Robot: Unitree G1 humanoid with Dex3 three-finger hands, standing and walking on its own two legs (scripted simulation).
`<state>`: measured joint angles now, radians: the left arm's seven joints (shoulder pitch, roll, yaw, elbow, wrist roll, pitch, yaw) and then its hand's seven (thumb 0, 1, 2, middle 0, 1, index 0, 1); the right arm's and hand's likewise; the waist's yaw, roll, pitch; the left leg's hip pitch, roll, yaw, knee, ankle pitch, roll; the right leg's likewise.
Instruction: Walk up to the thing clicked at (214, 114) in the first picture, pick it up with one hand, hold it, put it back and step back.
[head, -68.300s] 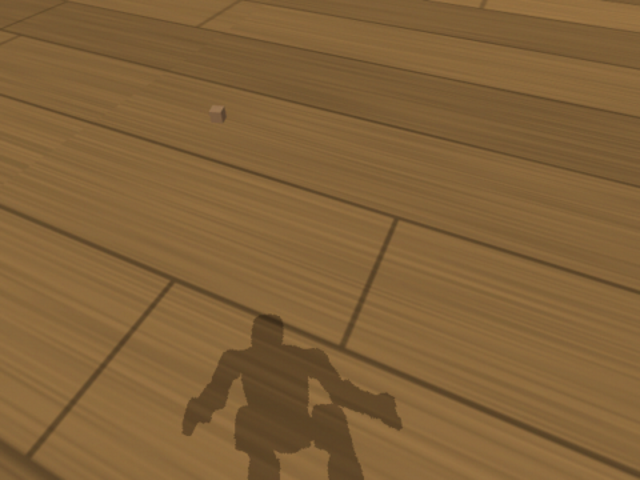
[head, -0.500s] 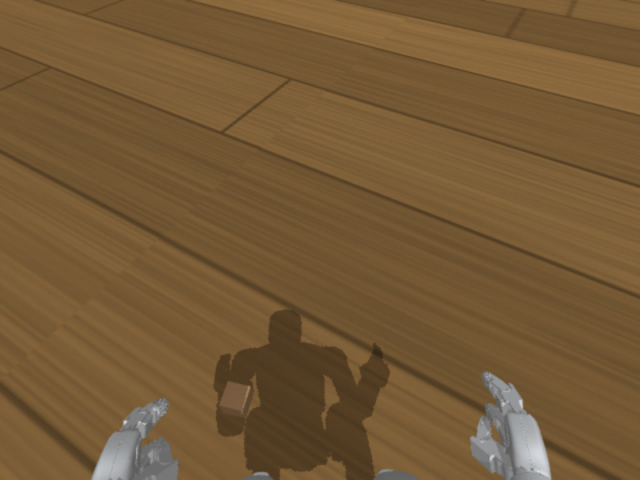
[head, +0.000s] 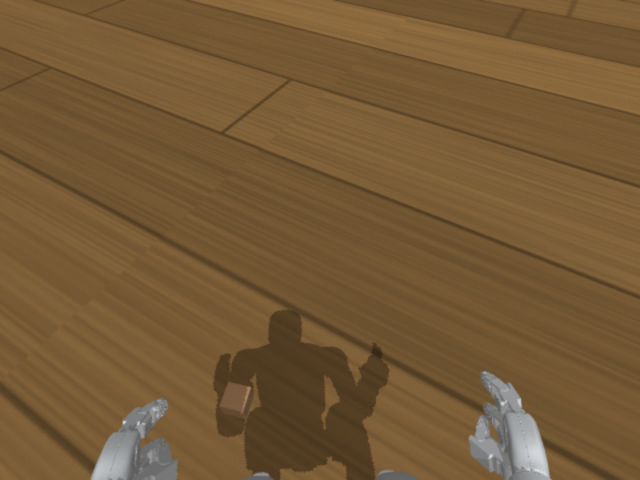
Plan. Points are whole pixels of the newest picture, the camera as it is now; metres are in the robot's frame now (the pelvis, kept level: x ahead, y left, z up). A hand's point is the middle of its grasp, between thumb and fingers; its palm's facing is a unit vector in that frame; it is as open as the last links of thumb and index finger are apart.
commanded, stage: stand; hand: left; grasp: from above
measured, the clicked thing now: (237, 400) +0.44 +0.22 -0.68
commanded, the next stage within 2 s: none
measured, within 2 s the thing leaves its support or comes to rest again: neither
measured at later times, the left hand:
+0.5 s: hand out of the picture +0.05 +0.25 -0.11, palm faces +0.03 -0.95 -0.32, open 7.4 cm
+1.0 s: hand out of the picture +0.02 +0.25 -0.10, palm faces +0.03 -0.94 -0.34, open 7.4 cm
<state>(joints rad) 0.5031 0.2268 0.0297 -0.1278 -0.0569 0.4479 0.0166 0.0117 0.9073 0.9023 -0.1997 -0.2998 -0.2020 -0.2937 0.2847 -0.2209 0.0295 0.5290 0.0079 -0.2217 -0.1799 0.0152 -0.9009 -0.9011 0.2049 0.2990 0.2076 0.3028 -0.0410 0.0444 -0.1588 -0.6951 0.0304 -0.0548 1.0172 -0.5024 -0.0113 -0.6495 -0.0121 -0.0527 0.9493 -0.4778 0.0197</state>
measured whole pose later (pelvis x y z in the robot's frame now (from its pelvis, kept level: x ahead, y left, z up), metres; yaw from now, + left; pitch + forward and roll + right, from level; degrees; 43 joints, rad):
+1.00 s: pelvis -0.02 +0.01 +0.07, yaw +1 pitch -5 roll +0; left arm 0.17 0.30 0.03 1.12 0.03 0.00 0.02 0.01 0.91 0.90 -0.20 -0.30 -0.20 -0.30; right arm 0.14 -0.30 -0.04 1.11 -0.02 0.01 -0.01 0.01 -0.90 -0.90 0.20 0.30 0.21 0.30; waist 0.01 0.01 0.07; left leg -0.11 -0.02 -0.02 0.36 -0.17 0.01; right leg -0.09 -0.06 -0.03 0.36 -0.18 0.04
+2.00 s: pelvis +0.00 -0.02 +0.07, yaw +0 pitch -3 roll +0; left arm 0.11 0.32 0.02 1.13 0.02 -0.01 0.00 0.01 0.91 0.90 -0.20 -0.30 -0.20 -0.30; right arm 0.11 -0.34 -0.01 1.14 -0.02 0.00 -0.01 0.01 -0.91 -0.90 0.20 0.30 0.21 0.30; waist 0.00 0.01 0.06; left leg -0.09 0.02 -0.03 0.31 -0.16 -0.03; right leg -0.09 -0.02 -0.04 0.33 -0.18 0.00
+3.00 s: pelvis -0.07 +0.05 +0.05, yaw +0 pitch -1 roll -1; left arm 0.03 0.41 0.06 0.90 0.00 0.07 0.03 0.00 0.91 0.90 -0.20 -0.30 -0.20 -0.29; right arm 0.14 -0.35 -0.05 0.95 -0.03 0.03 -0.01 0.01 -0.90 -0.90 0.20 0.30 0.21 0.30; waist -0.02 -0.06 0.21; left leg -0.28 -0.03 0.01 0.56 -0.26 0.06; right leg -0.46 0.10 0.17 1.11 -0.50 -0.01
